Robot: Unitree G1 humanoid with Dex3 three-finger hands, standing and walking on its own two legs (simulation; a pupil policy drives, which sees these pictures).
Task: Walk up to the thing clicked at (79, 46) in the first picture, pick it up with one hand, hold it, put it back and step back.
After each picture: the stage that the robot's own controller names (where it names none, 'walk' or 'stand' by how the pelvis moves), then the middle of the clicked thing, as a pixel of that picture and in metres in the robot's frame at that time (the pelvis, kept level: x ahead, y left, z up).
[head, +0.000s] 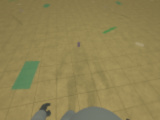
stand; (78, 44) +1.55 +0.32 -0.72
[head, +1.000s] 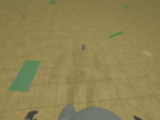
walk; (83, 47) +1.44 +0.15 -0.70
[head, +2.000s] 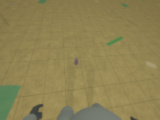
walk; (76, 61) +0.94 +0.19 -0.71
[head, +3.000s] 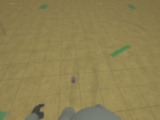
walk; (73, 79) +0.58 +0.20 -0.71
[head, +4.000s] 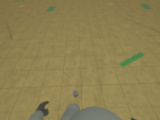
stand; (75, 94) +0.36 +0.18 -0.70
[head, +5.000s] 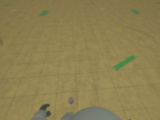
stand; (71, 100) +0.31 +0.20 -0.72
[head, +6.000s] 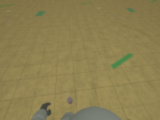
stand; (69, 100) +0.30 +0.21 -0.72
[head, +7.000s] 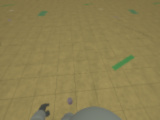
stand; (70, 101) +0.30 +0.21 -0.73
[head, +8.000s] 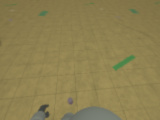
stand; (70, 101) +0.30 +0.21 -0.73
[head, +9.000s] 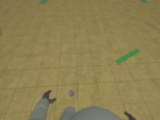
go down; (71, 93) +0.32 +0.19 -0.71
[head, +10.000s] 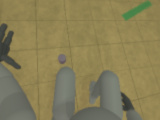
go down; (62, 59) +0.42 +0.20 -0.30
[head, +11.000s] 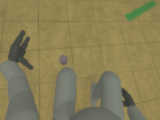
close in; (63, 60) +0.41 +0.20 -0.29
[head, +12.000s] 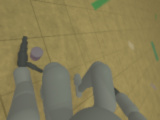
close in; (36, 54) +0.41 +0.23 -0.23
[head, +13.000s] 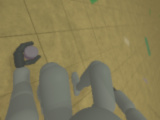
close; (30, 53) +0.40 +0.24 -0.23
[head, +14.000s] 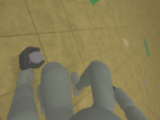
lift; (35, 58) +0.37 +0.22 -0.23
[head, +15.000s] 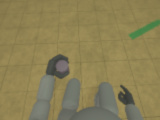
lift; (63, 68) +0.32 +0.18 -0.01
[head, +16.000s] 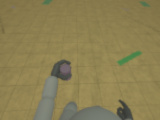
hold; (66, 72) +0.31 +0.17 +0.02
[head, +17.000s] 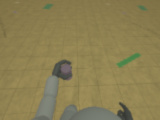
hold; (67, 72) +0.32 +0.17 +0.02
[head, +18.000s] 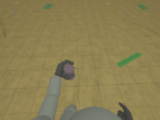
crouch; (69, 72) +0.32 +0.15 +0.02
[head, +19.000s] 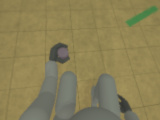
crouch; (63, 55) +0.42 +0.17 -0.08
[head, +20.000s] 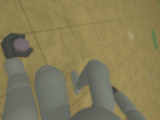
lower; (22, 47) +0.44 +0.26 -0.22
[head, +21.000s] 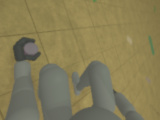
lower; (30, 50) +0.41 +0.24 -0.22
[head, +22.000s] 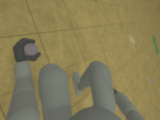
lower; (31, 51) +0.41 +0.25 -0.22
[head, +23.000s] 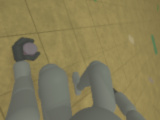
lower; (30, 50) +0.41 +0.25 -0.22
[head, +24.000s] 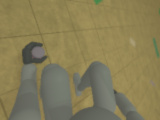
loosen; (37, 54) +0.40 +0.22 -0.22
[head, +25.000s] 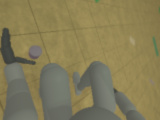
withdraw; (35, 52) +0.40 +0.23 -0.23
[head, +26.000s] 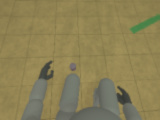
walk; (72, 67) +0.41 +0.16 -0.41
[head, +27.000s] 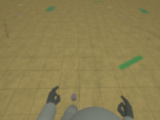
stand; (73, 97) +0.34 +0.15 -0.66
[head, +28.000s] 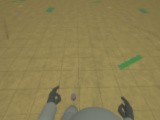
stand; (73, 97) +0.34 +0.16 -0.67
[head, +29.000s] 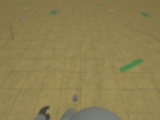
stand; (75, 98) +0.35 +0.15 -0.71
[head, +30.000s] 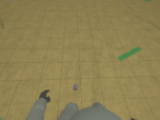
walk; (75, 87) +0.38 +0.13 -0.70
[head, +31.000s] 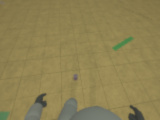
walk; (75, 77) +0.52 +0.17 -0.69
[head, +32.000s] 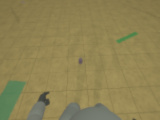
walk; (80, 61) +0.85 +0.18 -0.69
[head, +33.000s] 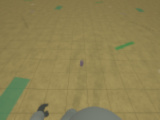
stand; (81, 63) +0.99 +0.16 -0.71
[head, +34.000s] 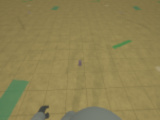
stand; (79, 63) +0.99 +0.19 -0.73
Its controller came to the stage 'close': yes
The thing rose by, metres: 0.73
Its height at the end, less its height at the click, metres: +0.00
